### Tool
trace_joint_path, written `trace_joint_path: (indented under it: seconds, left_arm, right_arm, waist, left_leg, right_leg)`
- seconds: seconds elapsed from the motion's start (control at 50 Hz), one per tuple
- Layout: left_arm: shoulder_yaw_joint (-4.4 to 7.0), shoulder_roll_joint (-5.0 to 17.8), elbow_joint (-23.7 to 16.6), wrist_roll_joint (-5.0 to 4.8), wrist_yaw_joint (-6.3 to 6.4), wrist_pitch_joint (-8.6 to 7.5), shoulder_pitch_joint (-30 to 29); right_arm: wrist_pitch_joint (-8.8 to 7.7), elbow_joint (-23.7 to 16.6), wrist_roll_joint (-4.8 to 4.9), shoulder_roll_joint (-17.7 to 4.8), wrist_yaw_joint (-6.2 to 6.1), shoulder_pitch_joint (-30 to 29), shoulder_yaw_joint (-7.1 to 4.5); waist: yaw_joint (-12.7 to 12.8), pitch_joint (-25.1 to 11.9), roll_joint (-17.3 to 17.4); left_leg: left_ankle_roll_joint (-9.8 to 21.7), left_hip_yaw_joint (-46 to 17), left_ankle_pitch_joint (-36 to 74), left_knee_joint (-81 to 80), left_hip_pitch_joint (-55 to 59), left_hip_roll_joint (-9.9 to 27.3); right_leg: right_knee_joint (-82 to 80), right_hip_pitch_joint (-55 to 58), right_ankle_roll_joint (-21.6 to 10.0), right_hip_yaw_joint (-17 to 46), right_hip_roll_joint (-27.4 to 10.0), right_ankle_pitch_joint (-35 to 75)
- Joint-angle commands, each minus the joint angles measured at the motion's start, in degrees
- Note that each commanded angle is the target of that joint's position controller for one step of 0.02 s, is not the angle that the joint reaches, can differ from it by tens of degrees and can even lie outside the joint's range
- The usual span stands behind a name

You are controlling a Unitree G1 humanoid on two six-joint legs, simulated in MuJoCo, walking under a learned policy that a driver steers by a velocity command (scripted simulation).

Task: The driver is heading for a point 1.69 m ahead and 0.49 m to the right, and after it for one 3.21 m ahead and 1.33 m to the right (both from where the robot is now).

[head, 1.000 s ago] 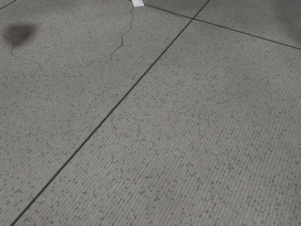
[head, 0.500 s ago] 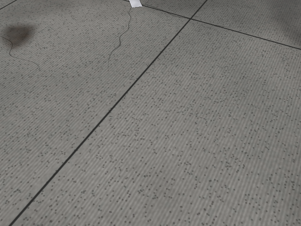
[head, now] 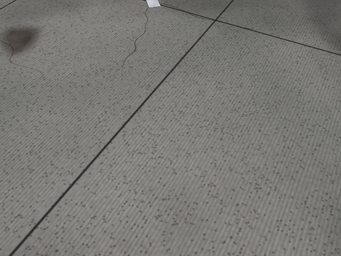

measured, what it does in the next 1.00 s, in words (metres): walks ahead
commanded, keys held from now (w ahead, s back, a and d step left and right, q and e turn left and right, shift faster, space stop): no key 0.46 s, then w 0.54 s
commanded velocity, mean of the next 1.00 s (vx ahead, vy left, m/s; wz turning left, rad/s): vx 0.16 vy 0.00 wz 0.00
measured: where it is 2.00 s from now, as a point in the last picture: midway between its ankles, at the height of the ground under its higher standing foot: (178, 200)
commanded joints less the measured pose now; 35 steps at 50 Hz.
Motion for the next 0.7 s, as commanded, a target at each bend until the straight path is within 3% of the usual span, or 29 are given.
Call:
trace_joint_path:
  seconds: [0.02, 0.46, 0.48, 0.52, 0.56, 0.58, 0.6, 0.64, 0.66, 0.7]
  left_arm:
    - [0.88, 4.97, -0.25, -0.02, 0.14, -0.2, 6.08]
    - [1.3, 3.89, -0.35, -0.1, 0.16, -0.33, 8.11]
    - [1.31, 3.58, 0.23, -0.18, 0.23, -0.27, 9.29]
    - [2.28, 6.32, -0.42, -0.77, 0.61, -0.04, 8.83]
    - [3.68, 10.31, -1.73, -1.56, 0.93, -0.61, 8.84]
    - [4.31, 11.56, -2.18, -1.66, 1.0, -1.22, 8.25]
    - [4.37, 10.87, -2.32, -1.29, 0.92, -1.9, 8.43]
    - [4.34, 9.5, -2.61, -1.48, 0.38, -2.65, 8.51]
    - [4.37, 9.41, -2.85, -1.78, 0.07, -2.62, 8.13]
    - [4.47, 10.36, -3.71, -1.98, -0.49, -2.17, 5.41]
  right_arm:
    - [-0.35, -1.55, 0.01, -5.75, -0.21, 0.26, -0.82]
    - [-0.36, -1.35, 0.14, -5.12, -0.48, 1.91, -0.85]
    - [-0.31, -0.86, 0.13, -4.49, -0.48, 2.84, -0.71]
    - [-0.46, -0.96, 0.54, -4.71, -0.4, 2.66, -1.02]
    - [-2.1, -3.46, 0.79, -4.38, 0.4, -1.88, -1.01]
    - [-3.21, -4.72, 1.01, -4.03, 1.01, -3.82, -0.86]
    - [-4.15, -5.53, 1.29, -4.2, 1.55, -4.93, -0.94]
    - [-5.78, -6.91, 2.0, -4.39, 2.44, -5.71, -1.0]
    - [-6.42, -7.1, 2.17, -4.4, 2.83, -5.48, -1.09]
    - [-6.88, -4.04, 2.24, -3.82, 3.39, 2.45, -1.69]
  waist:
    - [-0.03, 0.78, -0.66]
    - [-0.05, 1.29, -0.74]
    - [0.04, 0.17, -1.15]
    - [0.43, 3.34, -4.58]
    - [2.25, 9.04, -9.6]
    - [2.58, 11.54, -10.27]
    - [2.79, 12.88, -9.62]
    - [2.53, 12.98, -7.94]
    - [2.16, 11.9, -6.98]
    - [-1.92, 7.78, -6.26]
  left_leg:
    - [2.7, -2.41, 9.05, -2.17, 9.23, 2.1]
    - [2.49, -2.28, 9.39, -1.95, 9.02, 2.16]
    - [2.4, -1.24, 3.29, -1.53, 9.37, 1.25]
    - [2.04, 2.8, -14.26, 3.66, 3.97, -2.39]
    - [2.28, 4.9, -15.44, 13.46, -7.59, -2.1]
    - [2.95, 3.22, -13.64, 17.62, -12.77, 0.77]
    - [3.47, 1.81, -15.7, 20.8, -18.2, 2.74]
    - [4.32, 0.83, -18.33, 18.44, -23.03, 4.97]
    - [4.39, 2.11, -17.21, 13.87, -19.76, 4.5]
    - [3.79, 7.86, -6.83, 4.81, -0.02, -0.34]
  right_leg:
    - [-6.82, -11.03, -0.67, 2.09, -2.26, 8.07]
    - [-7.02, -11.01, -0.87, 2.21, -2.18, 8.66]
    - [-7.81, -10.53, -1.27, 2.14, -2.0, 2.77]
    - [-10.63, -12.04, -4.61, 6.23, -3.99, -15.21]
    - [-17.17, -10.47, -10.38, 18.47, -13.75, -26.57]
    - [-19.08, -9.19, -12.78, 23.21, -18.42, -25.1]
    - [-19.17, -5.71, -13.8, 24.77, -20.43, -20.22]
    - [-16.76, 0.98, -12.6, 21.78, -19.71, -9.96]
    - [-15.52, 1.27, -11.33, 18.49, -17.91, -6.12]
    - [-10.83, -7.74, -8.95, 11.11, -13.09, 0.53]
Velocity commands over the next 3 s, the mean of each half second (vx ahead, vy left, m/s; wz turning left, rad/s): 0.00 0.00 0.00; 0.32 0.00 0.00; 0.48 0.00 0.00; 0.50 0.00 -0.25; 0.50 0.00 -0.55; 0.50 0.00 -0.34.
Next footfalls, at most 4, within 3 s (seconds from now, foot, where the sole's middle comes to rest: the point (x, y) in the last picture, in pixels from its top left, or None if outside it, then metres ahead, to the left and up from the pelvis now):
1.24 right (209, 255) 0.51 -0.11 -0.77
1.80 left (151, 183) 0.83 0.12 -0.77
2.36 right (217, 144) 1.05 -0.20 -0.77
2.86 left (209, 95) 1.40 -0.18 -0.77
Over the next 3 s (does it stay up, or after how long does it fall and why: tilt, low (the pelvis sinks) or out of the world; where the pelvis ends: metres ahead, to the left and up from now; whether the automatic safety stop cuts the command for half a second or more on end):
stays up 1.27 -0.20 0.00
